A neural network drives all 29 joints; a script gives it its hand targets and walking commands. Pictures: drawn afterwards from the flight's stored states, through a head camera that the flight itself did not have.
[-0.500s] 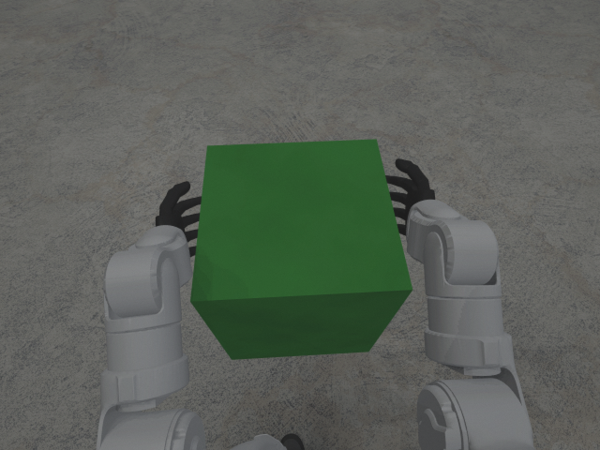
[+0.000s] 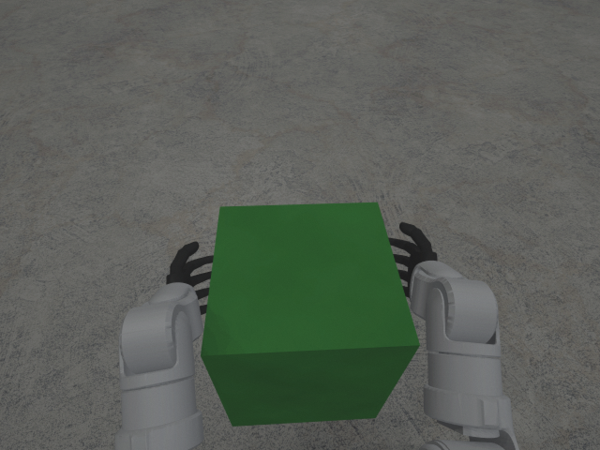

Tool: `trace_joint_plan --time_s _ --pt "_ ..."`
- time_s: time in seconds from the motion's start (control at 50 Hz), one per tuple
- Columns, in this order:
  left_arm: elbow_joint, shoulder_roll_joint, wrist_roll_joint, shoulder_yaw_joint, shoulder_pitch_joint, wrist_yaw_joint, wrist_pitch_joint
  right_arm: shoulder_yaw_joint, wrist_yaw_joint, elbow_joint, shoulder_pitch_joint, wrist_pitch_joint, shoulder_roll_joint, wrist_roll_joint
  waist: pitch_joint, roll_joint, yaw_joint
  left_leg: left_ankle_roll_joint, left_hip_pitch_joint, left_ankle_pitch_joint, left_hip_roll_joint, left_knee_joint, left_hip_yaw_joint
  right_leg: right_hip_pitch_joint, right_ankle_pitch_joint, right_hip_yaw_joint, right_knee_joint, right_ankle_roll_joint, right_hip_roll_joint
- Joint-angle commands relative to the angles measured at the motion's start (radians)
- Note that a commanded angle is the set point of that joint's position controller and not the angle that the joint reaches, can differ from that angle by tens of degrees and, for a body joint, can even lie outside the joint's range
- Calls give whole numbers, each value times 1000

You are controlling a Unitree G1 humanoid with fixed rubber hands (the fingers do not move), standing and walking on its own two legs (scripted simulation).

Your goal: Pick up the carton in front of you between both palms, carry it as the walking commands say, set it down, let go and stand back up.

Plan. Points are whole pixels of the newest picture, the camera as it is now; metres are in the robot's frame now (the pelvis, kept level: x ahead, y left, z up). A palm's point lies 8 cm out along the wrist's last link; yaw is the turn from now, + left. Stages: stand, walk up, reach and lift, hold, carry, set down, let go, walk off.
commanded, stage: carry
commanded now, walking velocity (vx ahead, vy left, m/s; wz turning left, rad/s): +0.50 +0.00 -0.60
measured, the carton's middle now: (302, 318) +0.30 +0.02 +0.00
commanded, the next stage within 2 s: none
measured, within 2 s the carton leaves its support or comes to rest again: neither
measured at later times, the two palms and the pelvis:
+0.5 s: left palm (313, 150) +0.59 +0.00 +0.07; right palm (493, 181) +0.51 -0.28 +0.07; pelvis +0.30 -0.06 -0.03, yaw -16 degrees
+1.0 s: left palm (388, 66) +0.90 -0.17 +0.07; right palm (529, 96) +0.75 -0.43 +0.08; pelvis +0.60 -0.17 -0.02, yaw -32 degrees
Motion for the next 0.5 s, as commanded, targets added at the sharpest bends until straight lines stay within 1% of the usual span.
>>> trace_joint_plan --time_s 0.0,0.02,0.04,0.06,0.08,0.1,0.12,0.14,0.16,0.18,0.2,0.22,0.24,0.28,0.32,0.36,0.38,0.4,0.42,0.44,0.46,0.48 --pt "-208 -994 -486 -807 -646 -306 -16 733 195 -135 -394 -17 1016 317 -385 -140 -26 -21 -54 -27 20 -263 10 410 317 268 -82 -135 -206" --pt "-227 -968 -487 -815 -596 -311 -17 743 187 -169 -346 -23 993 300 -382 -163 -27 -25 5 13 8 -342 35 377 311 233 -77 -133 -193" --pt "-235 -943 -483 -822 -541 -316 -17 754 181 -197 -303 -25 969 285 -381 -182 -27 -27 58 85 2 -406 57 351 308 209 -67 -127 -183" --pt "-227 -935 -479 -826 -480 -320 -16 763 178 -218 -260 -24 944 274 -384 -179 -27 -30 123 169 6 -467 78 317 288 183 -47 -115 -171" --pt "-224 -912 -473 -819 -429 -322 -12 768 183 -208 -205 -15 967 280 -386 -161 -34 -32 234 269 13 -545 100 246 222 150 -13 -98 -151" --pt "-227 -900 -465 -820 -380 -323 -8 766 191 -210 -155 -9 960 285 -388 -122 -40 -32 371 315 29 -593 108 156 145 120 42 -80 -122" --pt "-225 -886 -451 -816 -337 -324 -4 767 200 -205 -105 -2 953 290 -394 -68 -51 -18 531 301 101 -592 53 22 49 90 131 -56 -88" --pt "-228 -868 -443 -815 -323 -325 3 766 208 -206 -86 7 925 294 -410 95 -71 39 667 137 302 -646 -181 -146 -142 26 334 -17 -22" --pt "-246 -837 -444 -821 -354 -327 16 759 218 -174 -85 10 910 290 -339 275 -79 167 731 172 502 -662 -465 -393 -390 -5 510 1 51" --pt "-249 -832 -442 -829 -381 -330 23 760 226 -180 -117 13 918 307 -304 249 -79 222 697 245 547 -642 -497 -456 -450 76 638 -16 -8" --pt "-237 -832 -442 -825 -387 -333 23 771 231 -190 -134 18 932 328 -255 157 -80 204 651 321 515 -650 -432 -477 -428 91 693 -20 -31" --pt "-221 -848 -443 -827 -379 -332 22 784 236 -202 -157 23 938 348 -236 91 -79 177 624 328 491 -668 -350 -476 -374 96 678 -15 -49" --pt "-213 -859 -440 -823 -366 -330 19 799 241 -215 -179 25 945 371 -223 68 -79 145 597 324 472 -693 -270 -459 -324 93 617 -7 -58" --pt "-200 -868 -416 -816 -332 -317 12 823 253 -231 -201 27 953 407 -194 113 -76 98 566 404 414 -710 -111 -404 -207 51 506 9 -40" --pt "-202 -869 -393 -808 -300 -301 7 831 265 -239 -196 27 944 427 -176 150 -72 68 525 458 374 -701 22 -325 -128 8 384 13 -21" --pt "-214 -857 -375 -801 -280 -287 7 831 271 -247 -183 28 925 437 -160 176 -74 37 486 528 359 -686 123 -235 -51 -47 280 3 8" --pt "-217 -849 -369 -798 -271 -282 9 828 273 -247 -171 31 914 436 -151 195 -75 19 477 571 355 -673 158 -197 -25 -73 243 -6 26" --pt "-218 -841 -366 -797 -269 -279 12 824 274 -245 -164 33 902 432 -148 212 -72 3 478 671 352 -638 188 -155 -8 -95 219 -19 47" --pt "-215 -832 -365 -797 -270 -277 14 820 275 -245 -164 37 888 428 -158 228 -66 -12 485 810 347 -570 222 -100 6 -120 209 -33 74" --pt "-207 -827 -364 -797 -261 -276 15 816 276 -246 -162 40 874 424 -185 240 -56 -28 486 950 336 -467 259 -19 23 -158 193 -44 111" --pt "-198 -828 -361 -796 -260 -276 16 813 277 -243 -155 44 860 419 -227 229 -43 -54 463 1025 305 -319 307 107 44 -199 134 -60 158" --pt "-192 -828 -364 -794 -257 -278 18 815 278 -243 -163 45 850 413 -283 182 -24 -78 335 889 277 -125 300 307 28 -145 97 -81 154"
